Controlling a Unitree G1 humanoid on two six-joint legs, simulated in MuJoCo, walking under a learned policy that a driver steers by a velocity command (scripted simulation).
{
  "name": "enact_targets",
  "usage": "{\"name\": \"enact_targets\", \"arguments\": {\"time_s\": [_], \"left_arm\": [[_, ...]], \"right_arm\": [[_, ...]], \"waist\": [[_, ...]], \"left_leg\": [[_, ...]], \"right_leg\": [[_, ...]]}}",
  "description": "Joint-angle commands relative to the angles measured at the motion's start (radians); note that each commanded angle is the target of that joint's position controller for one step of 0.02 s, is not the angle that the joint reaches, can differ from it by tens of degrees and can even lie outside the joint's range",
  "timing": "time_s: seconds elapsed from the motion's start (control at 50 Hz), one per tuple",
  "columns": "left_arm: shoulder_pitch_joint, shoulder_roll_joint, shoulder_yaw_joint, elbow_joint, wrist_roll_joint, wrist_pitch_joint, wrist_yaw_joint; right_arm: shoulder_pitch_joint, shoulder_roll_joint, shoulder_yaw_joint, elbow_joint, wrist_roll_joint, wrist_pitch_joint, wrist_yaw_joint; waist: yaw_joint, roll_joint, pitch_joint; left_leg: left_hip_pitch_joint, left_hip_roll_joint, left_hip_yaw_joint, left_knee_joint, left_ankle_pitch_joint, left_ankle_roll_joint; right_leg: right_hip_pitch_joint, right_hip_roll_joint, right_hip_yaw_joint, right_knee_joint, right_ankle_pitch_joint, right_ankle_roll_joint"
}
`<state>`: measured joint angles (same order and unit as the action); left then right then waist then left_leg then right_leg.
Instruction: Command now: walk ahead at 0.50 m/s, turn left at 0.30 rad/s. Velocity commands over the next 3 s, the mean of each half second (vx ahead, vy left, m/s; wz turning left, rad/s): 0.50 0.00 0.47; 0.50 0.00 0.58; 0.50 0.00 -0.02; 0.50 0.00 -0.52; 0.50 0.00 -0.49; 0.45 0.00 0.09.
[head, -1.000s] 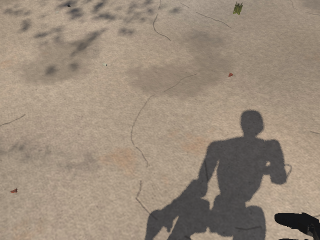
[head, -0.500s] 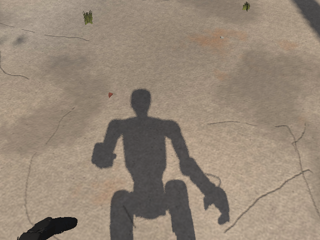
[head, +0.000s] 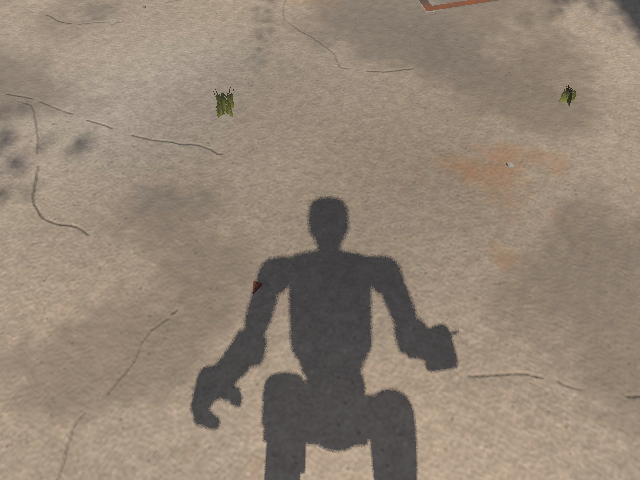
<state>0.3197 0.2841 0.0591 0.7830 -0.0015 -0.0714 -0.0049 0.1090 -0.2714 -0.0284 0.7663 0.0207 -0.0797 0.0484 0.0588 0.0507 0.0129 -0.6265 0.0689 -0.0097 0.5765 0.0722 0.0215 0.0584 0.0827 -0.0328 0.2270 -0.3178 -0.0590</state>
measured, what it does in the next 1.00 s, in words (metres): walks ahead, turning left: left foot, then right foot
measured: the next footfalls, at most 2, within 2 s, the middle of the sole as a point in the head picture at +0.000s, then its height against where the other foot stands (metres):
left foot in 0.08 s outside the picture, level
right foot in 0.56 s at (378, 460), level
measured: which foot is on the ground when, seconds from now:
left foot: up 0.00-0.06, down 0.08-0.56, up 0.58-1.00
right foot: down 0.00-0.10, up 0.12-0.54, down 0.56-1.00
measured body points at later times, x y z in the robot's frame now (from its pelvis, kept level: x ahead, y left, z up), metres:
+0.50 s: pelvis +0.29 +0.04 +0.00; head +0.32 +0.05 +0.45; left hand +0.45 +0.33 -0.07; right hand +0.42 -0.23 -0.11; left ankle +0.19 +0.12 -0.74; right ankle +0.49 -0.07 -0.71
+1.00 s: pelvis +0.54 +0.12 +0.00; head +0.56 +0.14 +0.45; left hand +0.38 +0.37 -0.12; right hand +0.86 +0.05 -0.08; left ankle +0.60 +0.32 -0.70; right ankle +0.49 -0.06 -0.74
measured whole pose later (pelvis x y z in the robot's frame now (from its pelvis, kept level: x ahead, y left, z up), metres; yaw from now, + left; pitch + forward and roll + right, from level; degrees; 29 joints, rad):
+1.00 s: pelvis +0.54 +0.12 +0.00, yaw +35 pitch +2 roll -2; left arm 0.34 0.31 0.07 0.84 -0.01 -0.07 0.00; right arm 0.09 -0.28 -0.06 0.60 0.02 -0.02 0.05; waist 0.10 0.04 0.04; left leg -0.64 0.08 0.00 0.68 -0.05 0.03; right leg 0.07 -0.01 -0.21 0.26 -0.35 0.03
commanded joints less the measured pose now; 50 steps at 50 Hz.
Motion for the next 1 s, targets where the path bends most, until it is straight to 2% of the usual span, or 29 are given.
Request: {"name": "enact_targets", "arguments": {"time_s": [0.02, 0.06, 0.08, 0.1, 0.12, 0.14, 0.16, 0.18, 0.2, 0.22, 0.28, 0.32, 0.38, 0.44, 0.48, 0.52, 0.54, 0.56, 0.58, 0.6, 0.62, 0.64, 0.66, 0.7, 0.74, 0.8, 0.9, 0.96, 1.0], "left_arm": [[0.023, 0.171, 0.048, -0.021, -0.004, 0.008, 0.013], [-0.008, 0.192, 0.051, -0.032, -0.001, 0.023, 0.025], [-0.016, 0.183, 0.045, -0.041, 0.000, 0.029, 0.034], [0.046, 0.132, 0.024, -0.078, 0.016, 0.016, 0.039], [0.091, 0.046, -0.008, -0.083, 0.026, -0.013, 0.021], [0.024, 0.134, 0.009, -0.094, -0.006, -0.046, 0.001], [-0.068, 0.146, 0.008, -0.128, -0.035, -0.063, -0.009], [-0.113, 0.137, 0.005, -0.142, -0.021, -0.072, -0.007], [-0.123, 0.146, 0.014, -0.143, 0.004, -0.068, 0.000], [-0.108, 0.142, 0.017, -0.145, 0.013, -0.059, 0.001], [-0.078, 0.108, 0.010, -0.144, 0.020, -0.031, 0.009], [-0.142, 0.084, 0.000, -0.161, 0.022, -0.025, 0.013], [-0.255, 0.060, -0.011, -0.181, 0.015, -0.034, 0.007], [-0.324, 0.080, -0.004, -0.199, -0.002, -0.045, -0.005], [-0.324, 0.106, 0.009, -0.202, -0.006, -0.054, -0.011], [-0.264, 0.127, 0.023, -0.189, -0.010, -0.063, -0.012], [-0.187, 0.147, 0.036, -0.170, -0.005, -0.067, -0.007], [-0.060, 0.192, 0.052, -0.160, 0.013, -0.071, 0.002], [0.057, 0.280, 0.075, -0.132, 0.030, -0.058, 0.006], [0.080, 0.228, 0.068, -0.118, 0.004, -0.049, -0.002], [0.036, 0.157, 0.049, -0.130, 0.000, -0.044, 0.002], [-0.009, 0.132, 0.039, -0.135, 0.006, -0.036, 0.004], [-0.046, 0.109, 0.030, -0.129, 0.010, -0.032, 0.005], [-0.078, 0.086, 0.022, -0.118, 0.015, -0.034, 0.007], [-0.079, 0.097, 0.027, -0.100, 0.008, -0.041, 0.005], [-0.072, 0.135, 0.041, -0.070, 0.010, -0.044, 0.006], [-0.052, 0.168, 0.047, -0.030, 0.001, -0.029, 0.012], [-0.016, 0.194, 0.054, -0.004, -0.014, -0.015, 0.011], [-0.015, 0.216, 0.062, 0.004, -0.024, -0.003, 0.013]], "right_arm": [[-0.117, -0.093, -0.022, -0.115, -0.001, -0.020, 0.020], [0.021, -0.142, -0.049, -0.093, -0.007, -0.013, 0.017], [0.161, -0.190, -0.076, -0.063, -0.007, -0.009, 0.008], [0.296, -0.291, -0.106, -0.054, -0.012, -0.002, -0.005], [0.308, -0.281, -0.101, -0.058, 0.007, -0.003, -0.005], [0.317, -0.210, -0.079, -0.058, 0.007, 0.001, -0.007], [0.274, -0.185, -0.073, -0.070, -0.002, 0.003, -0.013], [0.215, -0.176, -0.070, -0.082, -0.009, 0.004, -0.015], [0.168, -0.148, -0.061, -0.098, -0.014, 0.003, -0.019], [0.141, -0.145, -0.057, -0.114, -0.022, 0.005, -0.022], [0.129, -0.163, -0.065, -0.122, -0.015, 0.005, -0.035], [0.145, -0.187, -0.074, -0.115, -0.008, 0.008, -0.047], [0.186, -0.191, -0.077, -0.101, 0.001, 0.020, -0.058], [0.240, -0.190, -0.079, -0.083, 0.008, 0.033, -0.063], [0.250, -0.183, -0.078, -0.082, 0.007, 0.039, -0.065], [0.229, -0.177, -0.079, -0.090, 0.004, 0.044, -0.065], [0.222, -0.150, -0.071, -0.097, 0.000, 0.044, -0.064], [0.215, -0.094, -0.050, -0.114, -0.009, 0.039, -0.059], [0.333, -0.029, -0.029, -0.142, 0.008, 0.029, -0.060], [0.347, -0.100, -0.036, -0.141, 0.017, 0.024, -0.061], [0.266, -0.173, -0.056, -0.137, 0.016, 0.029, -0.061], [0.200, -0.177, -0.060, -0.149, 0.005, 0.036, -0.062], [0.163, -0.166, -0.062, -0.163, -0.004, 0.037, -0.058], [0.165, -0.132, -0.063, -0.171, 0.005, 0.047, -0.047], [0.157, -0.096, -0.056, -0.180, 0.007, 0.057, -0.043], [0.107, -0.078, -0.049, -0.199, -0.001, 0.061, -0.039], [-0.027, -0.055, -0.036, -0.224, 0.001, 0.045, -0.011], [-0.096, -0.058, -0.036, -0.255, 0.006, 0.045, 0.006], [-0.098, -0.079, -0.047, -0.270, 0.003, 0.047, 0.013]], "waist": [[0.005, -0.109, 0.044], [-0.074, -0.137, -0.067], [-0.147, -0.112, -0.149], [-0.162, 0.036, -0.280], [-0.126, 0.222, -0.385], [-0.174, 0.122, -0.365], [-0.173, 0.062, -0.235], [-0.137, -0.038, -0.129], [-0.103, -0.057, -0.089], [-0.072, -0.031, -0.066], [-0.041, -0.005, -0.044], [-0.059, -0.002, -0.024], [-0.108, 0.020, -0.019], [-0.134, 0.035, -0.023], [-0.122, 0.049, -0.029], [-0.078, 0.078, -0.038], [-0.036, 0.075, -0.075], [0.025, 0.009, -0.187], [0.003, -0.264, -0.332], [0.008, -0.339, -0.315], [0.032, -0.221, -0.182], [0.026, -0.151, -0.102], [0.010, -0.132, -0.041], [-0.027, -0.172, -0.004], [-0.036, -0.168, 0.007], [-0.034, -0.130, 0.013], [0.013, -0.110, 0.040], [0.028, -0.111, 0.065], [0.006, -0.123, 0.056]], "left_leg": [[-0.053, -0.025, 0.015, -0.028, -0.120, 0.048], [0.161, -0.103, 0.085, -0.025, -0.187, 0.087], [0.379, -0.122, 0.073, -0.052, -0.136, 0.121], [0.749, 0.092, -0.266, -0.035, -0.119, 0.241], [1.002, 0.268, -0.761, -0.194, -0.260, 0.397], [1.017, 0.248, -0.749, -0.251, -0.394, 0.351], [0.898, 0.216, -0.611, -0.262, -0.383, 0.310], [0.736, 0.180, -0.516, -0.283, -0.295, 0.289], [0.623, 0.151, -0.451, -0.301, -0.193, 0.275], [0.541, 0.126, -0.423, -0.323, -0.119, 0.278], [0.411, 0.091, -0.335, -0.356, 0.000, 0.289], [0.357, 0.056, -0.276, -0.362, 0.001, 0.265], [0.321, 0.006, -0.240, -0.339, -0.084, 0.211], [0.374, 0.027, -0.307, -0.289, -0.155, 0.193], [0.439, 0.050, -0.375, -0.233, -0.191, 0.177], [0.459, 0.055, -0.419, -0.167, -0.182, 0.155], [0.438, 0.019, -0.401, -0.091, -0.159, 0.128], [0.352, -0.034, -0.334, 0.130, -0.213, 0.092], [0.027, -0.177, -0.177, 0.463, -0.528, 0.018], [-0.147, -0.119, -0.162, 0.642, -0.667, 0.001], [-0.193, -0.075, -0.169, 0.711, -0.578, -0.007], [-0.180, -0.043, -0.132, 0.715, -0.503, -0.013], [-0.161, -0.018, -0.126, 0.674, -0.449, -0.017], [-0.092, 0.022, -0.109, 0.620, -0.396, -0.019], [-0.087, 0.034, -0.090, 0.576, -0.369, -0.028], [-0.122, 0.046, -0.086, 0.465, -0.274, -0.044], [-0.057, 0.028, -0.015, 0.194, -0.056, -0.025], [-0.041, 0.013, 0.022, 0.101, -0.086, 0.005], [0.007, -0.020, 0.060, 0.063, -0.175, 0.041]], "right_leg": [[0.066, -0.334, 0.051, 0.046, 0.630, -0.108], [0.066, -0.305, 0.003, 0.252, 0.992, -0.072], [-0.026, -0.264, -0.042, 0.458, 1.007, -0.036], [-0.357, -0.187, -0.073, 0.819, 0.680, 0.024], [-0.695, 0.019, 0.032, 1.119, -0.197, 0.082], [-0.813, -0.046, 0.175, 1.182, -0.204, 0.056], [-0.853, -0.091, 0.157, 1.150, -0.136, 0.041], [-0.839, -0.130, 0.141, 1.050, -0.077, 0.036], [-0.778, -0.162, 0.138, 0.957, -0.039, 0.042], [-0.721, -0.170, 0.135, 0.921, -0.024, 0.052], [-0.671, -0.172, 0.104, 0.787, 0.012, 0.100], [-0.655, -0.158, 0.089, 0.647, 0.140, 0.125], [-0.570, -0.110, 0.081, 0.425, 0.352, 0.136], [-0.533, -0.080, 0.100, 0.321, 0.384, 0.130], [-0.512, -0.076, 0.122, 0.271, 0.327, 0.110], [-0.427, -0.077, 0.114, 0.232, 0.262, 0.074], [-0.303, -0.091, 0.108, 0.198, 0.260, 0.044], [-0.082, -0.224, 0.220, 0.217, 0.218, -0.018], [0.270, -0.453, 0.615, 0.172, 0.040, -0.175], [0.284, -0.522, 0.839, 0.097, -0.192, -0.210], [0.173, -0.476, 0.713, 0.075, -0.235, -0.167], [0.062, -0.432, 0.568, 0.069, -0.125, -0.133], [-0.037, -0.390, 0.465, 0.046, -0.008, -0.123], [-0.146, -0.339, 0.324, -0.005, 0.110, -0.107], [-0.177, -0.336, 0.241, -0.043, 0.184, -0.123], [-0.156, -0.353, 0.147, -0.068, 0.301, -0.141], [-0.119, -0.324, -0.026, -0.065, 0.379, -0.099], [-0.049, -0.351, -0.068, -0.046, 0.419, -0.081], [0.003, -0.364, -0.103, 0.023, 0.622, -0.062]]}}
